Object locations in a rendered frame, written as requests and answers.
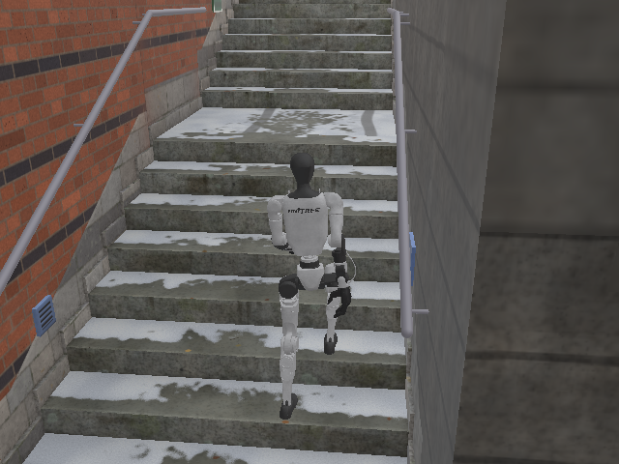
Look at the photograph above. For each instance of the robot left forearm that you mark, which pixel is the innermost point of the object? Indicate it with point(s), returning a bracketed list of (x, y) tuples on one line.
[(286, 247)]

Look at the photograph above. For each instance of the robot right forearm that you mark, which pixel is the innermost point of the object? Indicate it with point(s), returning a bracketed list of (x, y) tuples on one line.
[(340, 264)]

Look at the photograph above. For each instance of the robot torso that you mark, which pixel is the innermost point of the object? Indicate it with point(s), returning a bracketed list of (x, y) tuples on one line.
[(306, 227)]

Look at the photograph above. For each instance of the robot right hand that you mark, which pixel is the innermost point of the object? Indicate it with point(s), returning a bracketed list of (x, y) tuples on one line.
[(345, 295)]

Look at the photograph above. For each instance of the right robot shin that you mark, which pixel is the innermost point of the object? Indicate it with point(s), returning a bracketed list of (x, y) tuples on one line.
[(330, 312)]

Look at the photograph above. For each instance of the robot right upper arm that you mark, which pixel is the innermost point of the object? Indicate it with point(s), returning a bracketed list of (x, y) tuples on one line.
[(335, 203)]

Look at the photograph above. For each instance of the robot left upper arm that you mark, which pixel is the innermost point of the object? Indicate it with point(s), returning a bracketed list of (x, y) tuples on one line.
[(275, 220)]

